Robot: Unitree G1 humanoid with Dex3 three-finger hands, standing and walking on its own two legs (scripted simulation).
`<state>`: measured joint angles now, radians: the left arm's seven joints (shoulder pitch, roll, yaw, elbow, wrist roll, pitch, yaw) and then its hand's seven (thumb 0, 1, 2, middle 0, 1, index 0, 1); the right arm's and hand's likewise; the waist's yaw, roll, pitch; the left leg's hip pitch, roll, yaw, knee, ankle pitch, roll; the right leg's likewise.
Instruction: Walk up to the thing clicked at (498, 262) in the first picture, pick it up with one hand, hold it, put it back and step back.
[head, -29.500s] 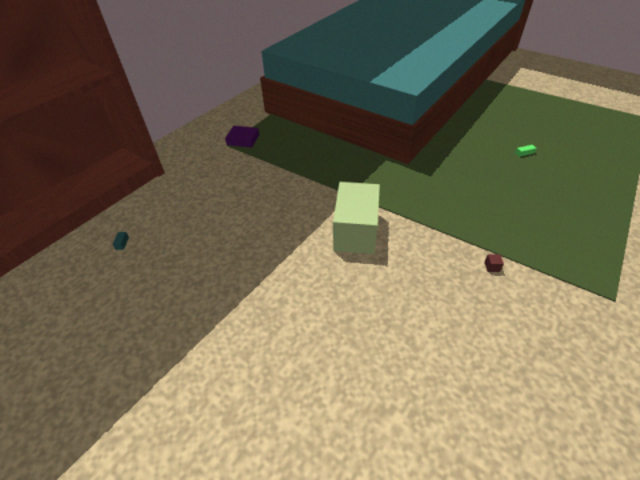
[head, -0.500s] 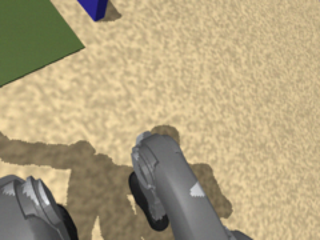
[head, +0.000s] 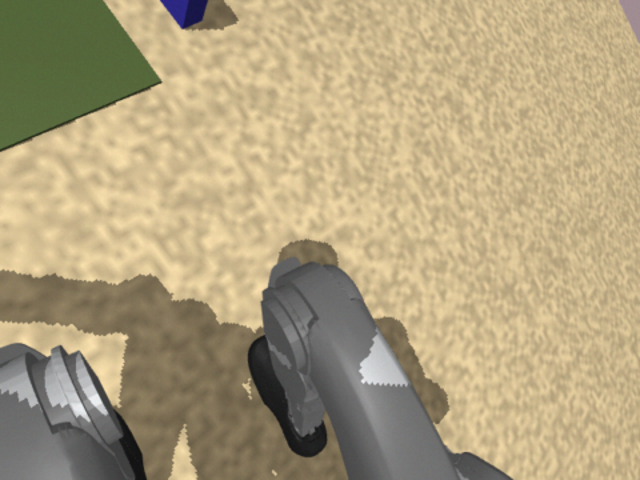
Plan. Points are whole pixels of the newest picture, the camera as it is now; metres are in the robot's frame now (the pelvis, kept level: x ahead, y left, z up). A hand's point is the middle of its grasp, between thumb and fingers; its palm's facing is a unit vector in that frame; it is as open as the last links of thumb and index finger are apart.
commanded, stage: open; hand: left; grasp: from above
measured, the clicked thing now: out of the picture +0.40 +0.36 -0.29
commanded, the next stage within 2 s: withdraw in 0.40 s
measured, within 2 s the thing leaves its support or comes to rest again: neither
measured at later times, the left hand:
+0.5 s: hand out of the picture +0.39 +0.37 -0.24, palm faces -0.23 -0.36 -0.90, open 12.5 cm
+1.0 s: hand out of the picture +0.38 +0.38 -0.12, palm faces -0.35 -0.19 -0.92, open 12.5 cm
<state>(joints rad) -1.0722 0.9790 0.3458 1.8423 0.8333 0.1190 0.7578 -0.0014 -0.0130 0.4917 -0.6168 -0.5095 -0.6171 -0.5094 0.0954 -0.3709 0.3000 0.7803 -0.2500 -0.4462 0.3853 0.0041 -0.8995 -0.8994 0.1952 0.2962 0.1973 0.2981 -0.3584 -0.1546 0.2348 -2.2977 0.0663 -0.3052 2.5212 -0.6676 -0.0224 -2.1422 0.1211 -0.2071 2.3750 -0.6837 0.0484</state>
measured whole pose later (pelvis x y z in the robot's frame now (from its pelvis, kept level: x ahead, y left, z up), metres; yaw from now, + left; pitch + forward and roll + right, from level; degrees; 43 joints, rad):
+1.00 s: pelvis +0.00 +0.00 +0.03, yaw +4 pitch +29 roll -10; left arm -0.69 0.68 0.02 1.16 0.90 0.13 0.34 0.00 -0.21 0.76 -0.32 -0.71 -0.33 -0.71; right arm 0.12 -0.31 0.10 0.75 -0.11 -0.25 0.32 0.01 -0.90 -0.90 0.20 0.30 0.20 0.30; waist -0.17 0.03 -0.05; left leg -2.27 0.08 -0.20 2.40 -0.66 0.00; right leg -2.13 0.10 -0.13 2.31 -0.71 0.04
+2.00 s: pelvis +0.02 +0.00 +0.11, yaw +9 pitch +35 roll -6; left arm -0.48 0.58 0.08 0.74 0.80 -0.04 0.10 0.00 0.37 0.85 -0.25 -0.45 -0.25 -0.46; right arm 0.18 -0.27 -0.01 0.67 -0.05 0.02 0.11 0.01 -0.89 -0.90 0.20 0.30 0.20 0.30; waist -0.07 0.04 -0.16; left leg -2.10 0.07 -0.11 2.13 -0.66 -0.01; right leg -2.00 0.06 -0.07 2.10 -0.72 0.02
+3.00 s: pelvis +0.09 +0.02 +0.41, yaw +17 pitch +11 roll -3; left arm 0.52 0.22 0.04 -0.14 -0.06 0.46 0.04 0.01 0.90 0.90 -0.20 -0.30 -0.20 -0.30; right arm 0.32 -0.22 0.03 0.53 0.02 -0.21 -0.19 0.01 -0.90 -0.90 0.20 0.30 0.20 0.30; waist -0.06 0.06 -0.20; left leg -0.72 0.04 -0.05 1.00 -0.46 -0.01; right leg -0.62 0.01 -0.04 0.93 -0.50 0.01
